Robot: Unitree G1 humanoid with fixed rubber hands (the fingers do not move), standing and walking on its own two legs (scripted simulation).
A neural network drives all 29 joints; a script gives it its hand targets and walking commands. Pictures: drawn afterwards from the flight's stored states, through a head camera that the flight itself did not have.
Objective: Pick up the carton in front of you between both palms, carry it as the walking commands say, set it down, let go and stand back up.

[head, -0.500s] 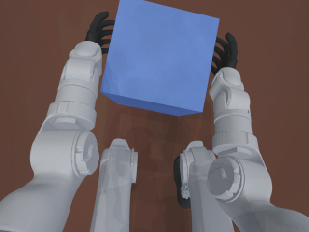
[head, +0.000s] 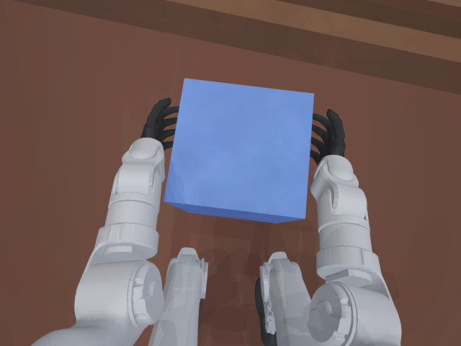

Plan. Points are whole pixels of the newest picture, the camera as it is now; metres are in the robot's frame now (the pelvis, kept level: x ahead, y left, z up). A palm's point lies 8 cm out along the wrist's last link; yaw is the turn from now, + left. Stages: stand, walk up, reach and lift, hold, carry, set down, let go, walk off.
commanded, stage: reach and lift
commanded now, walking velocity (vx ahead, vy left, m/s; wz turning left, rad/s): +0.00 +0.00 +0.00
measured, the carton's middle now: (238, 164) +0.45 +0.01 -0.12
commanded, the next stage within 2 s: hold in 1.92 s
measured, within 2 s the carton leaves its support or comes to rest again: neither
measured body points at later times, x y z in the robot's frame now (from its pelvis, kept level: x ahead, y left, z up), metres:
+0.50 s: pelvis +0.04 +0.00 +0.14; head +0.15 +0.01 +0.58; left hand +0.41 +0.16 +0.10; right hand +0.42 -0.15 +0.12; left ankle +0.09 +0.12 -0.52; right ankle +0.09 -0.13 -0.52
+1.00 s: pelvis +0.07 -0.01 +0.22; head +0.04 -0.01 +0.67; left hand +0.37 +0.15 +0.23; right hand +0.39 -0.15 +0.24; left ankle +0.09 +0.12 -0.52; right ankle +0.09 -0.13 -0.52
